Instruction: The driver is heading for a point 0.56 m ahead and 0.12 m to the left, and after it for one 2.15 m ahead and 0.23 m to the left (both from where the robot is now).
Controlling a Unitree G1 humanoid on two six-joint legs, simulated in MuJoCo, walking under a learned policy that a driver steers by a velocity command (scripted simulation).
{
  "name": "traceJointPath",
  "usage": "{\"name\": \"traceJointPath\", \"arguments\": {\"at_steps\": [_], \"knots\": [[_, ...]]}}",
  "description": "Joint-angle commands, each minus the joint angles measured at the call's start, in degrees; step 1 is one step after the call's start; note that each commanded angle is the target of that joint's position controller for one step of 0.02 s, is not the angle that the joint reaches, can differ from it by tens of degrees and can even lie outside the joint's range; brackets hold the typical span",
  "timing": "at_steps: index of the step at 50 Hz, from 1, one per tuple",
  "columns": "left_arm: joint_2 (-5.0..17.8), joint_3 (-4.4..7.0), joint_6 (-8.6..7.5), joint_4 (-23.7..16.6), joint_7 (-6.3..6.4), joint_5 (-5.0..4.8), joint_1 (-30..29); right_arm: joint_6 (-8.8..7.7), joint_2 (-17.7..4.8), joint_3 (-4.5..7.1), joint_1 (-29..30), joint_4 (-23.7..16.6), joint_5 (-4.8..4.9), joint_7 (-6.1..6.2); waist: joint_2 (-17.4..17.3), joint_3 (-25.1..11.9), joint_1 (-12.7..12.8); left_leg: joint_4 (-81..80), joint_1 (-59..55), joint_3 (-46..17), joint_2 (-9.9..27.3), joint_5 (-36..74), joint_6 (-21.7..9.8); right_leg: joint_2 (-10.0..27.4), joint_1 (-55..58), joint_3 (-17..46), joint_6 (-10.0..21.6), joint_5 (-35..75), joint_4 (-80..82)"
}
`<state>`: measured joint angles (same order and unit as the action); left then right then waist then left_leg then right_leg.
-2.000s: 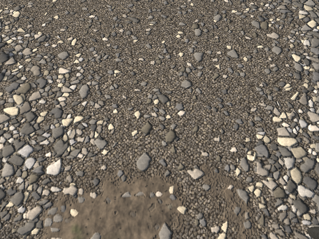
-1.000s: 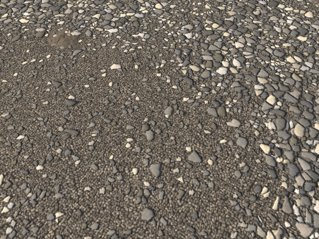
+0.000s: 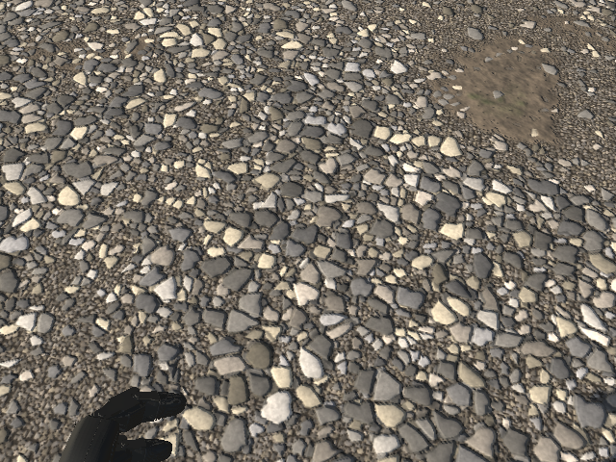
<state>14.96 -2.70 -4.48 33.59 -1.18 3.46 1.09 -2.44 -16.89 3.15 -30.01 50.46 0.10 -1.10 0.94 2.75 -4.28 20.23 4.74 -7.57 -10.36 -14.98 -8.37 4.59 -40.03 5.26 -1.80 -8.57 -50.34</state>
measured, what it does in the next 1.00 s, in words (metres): walks ahead, turning left: right foot, then left foot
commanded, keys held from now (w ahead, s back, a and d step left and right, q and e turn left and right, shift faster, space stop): q+shift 0.68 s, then e+shift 0.32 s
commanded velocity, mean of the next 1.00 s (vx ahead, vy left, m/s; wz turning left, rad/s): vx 0.15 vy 0.00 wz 0.66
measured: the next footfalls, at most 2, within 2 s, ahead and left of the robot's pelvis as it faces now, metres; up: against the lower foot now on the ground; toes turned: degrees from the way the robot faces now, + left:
right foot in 0.14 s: +0.39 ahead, -0.11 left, +0.00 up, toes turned +17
left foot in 0.58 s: +0.31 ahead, +0.15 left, +0.00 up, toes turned +38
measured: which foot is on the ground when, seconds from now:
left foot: down 0.00-0.14, up 0.16-0.56, down 0.58-0.98, up 1.00-1.00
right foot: up 0.00-0.12, down 0.14-0.58, up 0.60-0.94, down 0.96-1.00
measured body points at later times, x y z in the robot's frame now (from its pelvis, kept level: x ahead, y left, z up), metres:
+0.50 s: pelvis +0.27 -0.02 +0.00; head +0.30 +0.02 +0.44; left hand +0.24 +0.30 -0.12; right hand +0.58 -0.18 -0.07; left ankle +0.29 +0.13 -0.70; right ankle +0.35 -0.13 -0.74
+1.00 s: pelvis +0.34 +0.02 -0.02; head +0.36 +0.02 +0.43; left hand +0.26 +0.31 -0.12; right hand +0.66 -0.04 -0.10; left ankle +0.28 +0.12 -0.74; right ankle +0.42 -0.07 -0.74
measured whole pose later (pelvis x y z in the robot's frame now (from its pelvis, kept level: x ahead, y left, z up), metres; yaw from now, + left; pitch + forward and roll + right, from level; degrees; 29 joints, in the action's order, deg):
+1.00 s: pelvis +0.34 +0.02 -0.02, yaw +38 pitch +1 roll +0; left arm 16.2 3.0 1.2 42.9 -0.7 -0.6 11.7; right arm 1.3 -14.0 1.8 -4.5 36.2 -1.1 1.9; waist -0.9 1.1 2.2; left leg 38.8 20.1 -0.3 -0.6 -19.0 -0.2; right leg 0.7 -19.1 -0.6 0.3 -18.9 -37.1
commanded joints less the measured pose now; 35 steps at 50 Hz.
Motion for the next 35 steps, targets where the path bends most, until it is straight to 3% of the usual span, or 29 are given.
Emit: {"name": "traceJointPath", "arguments": {"at_steps": [1, 2, 4, 5, 6, 7, 8, 9, 10, 11, 12, 13, 15, 16, 17, 20, 23, 26, 28, 29, 30, 31, 32, 33, 34, 35], "knots": [[3.8, 1.82, -2.79, -5.8, 0.67, -2.79, -7.0, -1.28, -6.9, 2.32, 2.2, -5.6, 3.67, 1.77, 0.2, -0.8, -0.3, -2.7, 16.8, -10.9, 6.7, 36.4, 0.5, -10.6, 18.4, -5.2, -1.1, 12.5, 17.2], [4.6, 2.45, -3.56, -6.6, 1.09, -3.46, -7.8, -0.92, -8.4, 2.49, 1.5, -4.6, 3.74, 2.55, -1.2, -2.4, 0.0, -2.1, 14.4, -13.0, 6.9, 31.7, 1.9, -12.1, 21.5, -4.3, -1.3, 15.9, 22.6], [7.5, 4.27, -4.05, -6.8, 1.95, -4.22, -6.6, -0.03, -9.4, 3.00, 2.5, -4.6, 2.64, 3.58, -5.7, -4.7, 1.3, 3.6, 9.9, -15.2, 6.5, 30.8, 5.0, -12.2, 26.8, -1.5, -0.6, 20.6, 27.7], [8.8, 5.13, -4.05, -6.5, 2.55, -4.15, -3.6, 0.28, -9.5, 3.34, 4.2, -5.3, 2.28, 3.77, -7.3, -7.1, 3.3, 9.6, 9.0, -15.1, 5.4, 32.4, 6.8, -11.6, 31.5, -1.3, -0.4, 23.1, 28.6], [9.2, 5.85, -3.85, -4.9, 3.00, -3.59, 4.1, 0.64, -9.2, 3.40, 7.8, -6.9, 2.24, 3.80, -8.2, -11.4, 8.2, 19.6, 10.4, -14.1, 3.3, 32.3, 9.0, -9.8, 40.5, -1.1, 0.2, 28.9, 30.5], [10.0, 6.17, -3.08, -2.0, 3.20, -2.72, 16.3, 1.09, -5.1, 2.28, 8.7, -9.0, 1.02, 3.66, -6.6, -21.1, 12.2, 37.1, 15.6, -10.8, 1.7, 12.1, 11.1, 0.7, 56.1, 5.8, 4.0, 35.0, 23.7], [10.9, 5.48, -2.01, -1.5, 3.00, -1.03, 21.0, 1.69, 2.6, -0.13, 1.1, -10.5, -1.28, 3.42, 8.6, -29.2, 8.7, 56.1, 27.1, -6.6, -2.3, -32.9, 12.0, 17.3, 68.2, 19.8, 9.3, 70.2, 13.3], [11.8, 6.16, -1.37, -0.2, 1.89, -1.78, 19.3, 1.76, -3.3, -0.07, -9.5, -11.6, 1.62, 2.18, 18.7, -38.5, 4.0, 71.7, 31.4, -7.9, 2.8, -27.8, 12.7, 30.4, 71.1, 39.0, 21.2, 51.9, 17.0], [8.7, 6.40, -0.54, -4.0, 2.43, -1.94, 10.5, 2.92, -7.2, 0.84, -5.3, -11.2, 2.13, 2.22, 10.7, -33.8, 4.5, 72.1, 33.6, -4.5, 8.6, -19.7, 13.7, 24.7, 63.2, 34.8, 21.5, 27.3, 22.9], [4.4, 5.31, 0.32, -4.4, 3.13, -2.34, 6.6, 3.83, -9.9, 1.96, 2.7, -12.8, 2.01, 2.59, 4.6, -23.4, 5.4, 68.6, 35.9, -0.6, 10.4, -14.3, 14.2, 18.6, 53.3, 23.7, 18.3, 18.7, 25.5], [3.9, 4.76, 1.11, -4.2, 3.44, -2.42, 4.6, 4.63, -10.2, 2.62, 6.3, -13.7, 1.77, 3.13, 0.8, -16.7, 4.4, 68.0, 35.0, 1.3, 11.7, -11.8, 15.0, 14.9, 43.9, 17.8, 16.4, 19.1, 28.0], [4.5, 5.01, 1.46, -3.0, 3.35, -2.42, 3.0, 5.07, -9.6, 2.77, 8.1, -15.0, 1.64, 3.38, 0.8, -10.9, 3.1, 64.6, 34.0, 1.7, 13.0, -11.4, 15.1, 12.7, 36.3, 12.7, 15.8, 22.1, 29.5], [5.5, 5.97, 1.04, -0.3, 3.05, -2.26, 2.4, 5.22, -4.7, 1.75, 9.8, -17.1, 1.75, 3.35, 3.5, -5.8, 1.9, 54.5, 30.9, 3.6, 14.9, -11.1, 14.5, 10.0, 27.3, 3.9, 14.5, 26.9, 32.8], [6.5, 6.55, 0.84, 0.9, 2.96, -2.24, 2.6, 4.95, -3.0, 1.24, 11.4, -18.1, 1.52, 3.37, 4.2, -5.8, 2.2, 50.2, 30.8, 4.3, 15.5, -10.3, 14.5, 10.5, 26.8, 2.1, 15.2, 30.0, 33.9], [7.7, 7.17, 0.80, 1.8, 2.99, -2.17, 3.0, 4.75, -2.8, 1.16, 12.5, -18.7, 1.22, 3.25, 4.3, -7.3, 2.4, 47.0, 30.3, 4.5, 16.3, -7.9, 14.3, 11.7, 28.0, 1.2, 16.1, 31.5, 34.3], [9.6, 8.18, 1.51, 2.7, 3.17, -2.81, 0.0, 4.95, -4.4, 1.53, 13.7, -18.6, 1.26, 2.12, 3.9, -10.5, 1.7, 37.7, 24.7, 5.1, 17.5, 1.8, 12.5, 12.8, 28.2, -4.0, 15.5, 25.4, 34.8], [11.1, 8.87, 1.99, 3.5, 2.58, -3.70, -1.3, 5.99, -6.6, 2.25, 17.6, -19.5, 1.35, 0.93, 4.8, -8.1, 2.5, 29.3, 19.5, 7.6, 16.7, 6.0, 10.4, 12.1, 26.1, -9.5, 13.2, 14.5, 35.1], [12.7, 9.79, 2.21, 4.6, 1.69, -4.58, 0.7, 6.85, -8.2, 3.12, 21.6, -21.4, 1.21, -0.08, 4.8, -6.2, 3.7, 21.8, 18.3, 10.1, 15.5, 2.6, 8.2, 13.7, 30.1, -11.1, 11.3, 10.7, 32.1], [12.2, 9.91, 2.58, 5.4, 1.36, -5.41, 2.0, 6.88, -8.4, 3.93, 20.7, -21.3, 1.06, -0.19, 3.4, -6.3, 2.8, 13.3, 13.8, 12.1, 13.1, 4.7, 6.0, 12.8, 31.4, -13.7, 8.0, 8.8, 25.6], [10.7, 9.74, 2.76, 6.7, 0.98, -5.34, 5.1, 6.73, -10.2, 4.95, 17.6, -20.6, 0.73, 0.46, -0.4, -7.1, 1.9, 8.7, 7.6, 9.8, 12.3, 10.6, 3.8, 10.2, 28.7, -16.0, 5.0, 6.1, 17.9], [9.2, 9.39, 2.88, 5.6, 0.74, -3.41, 7.7, 6.44, -19.1, 7.50, 12.9, -20.6, 0.63, 1.72, -17.5, -8.0, 2.2, 5.1, -4.8, -9.0, 23.5, 38.1, -2.7, 3.0, 13.7, -20.2, -0.6, -13.8, -1.4], [7.6, 8.39, 2.92, 1.9, 1.10, -1.86, 3.8, 5.15, -20.7, 7.11, 14.5, -22.4, -1.18, 1.60, -21.1, -13.2, 2.2, 2.4, -8.9, -27.7, 30.7, 32.5, -14.0, -4.8, -0.7, -9.5, -3.0, -30.1, -15.5], [10.1, 8.98, 2.89, 1.8, 1.33, -2.59, 0.0, 3.66, -17.7, 6.52, 14.7, -22.8, -1.06, 0.84, -11.7, -14.4, -0.2, 0.5, -8.4, -24.8, 29.6, 29.6, -13.4, -4.3, -2.7, -2.3, -2.0, -27.8, -20.2], [9.6, 8.86, 2.80, 1.4, 1.64, -3.58, -0.9, 2.74, -16.3, 6.01, 15.8, -22.2, -0.40, 0.98, -9.0, -12.4, 1.3, 0.6, -6.2, -21.0, 27.1, 26.2, -10.6, -3.9, -3.0, -0.6, -0.6, -23.1, -19.3], [9.5, 8.91, 2.79, 2.5, 2.17, -3.22, 0.6, 2.68, -14.4, 5.58, 18.2, -22.3, 0.74, 1.35, -5.6, -11.0, 3.0, 1.1, -3.7, -17.8, 24.4, 23.6, -7.7, -3.0, -2.2, 0.2, -0.5, -19.3, -16.2], [10.6, 9.18, 3.12, 3.6, 2.55, -2.95, 2.6, 3.21, -12.1, 4.67, 22.2, -23.1, 1.11, 2.08, -6.0, -10.9, 4.7, 1.8, -1.2, -14.1, 24.4, 25.3, -6.2, -2.0, -0.1, -0.5, -0.9, -16.6, -13.9]]}}
Keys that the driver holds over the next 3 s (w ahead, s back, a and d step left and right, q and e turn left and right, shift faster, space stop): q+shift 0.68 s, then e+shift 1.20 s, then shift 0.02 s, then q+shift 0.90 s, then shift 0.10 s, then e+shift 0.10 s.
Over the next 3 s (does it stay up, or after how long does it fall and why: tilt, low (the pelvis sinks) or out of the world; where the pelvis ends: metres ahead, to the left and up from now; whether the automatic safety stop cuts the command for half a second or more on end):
stays up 0.41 0.00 0.00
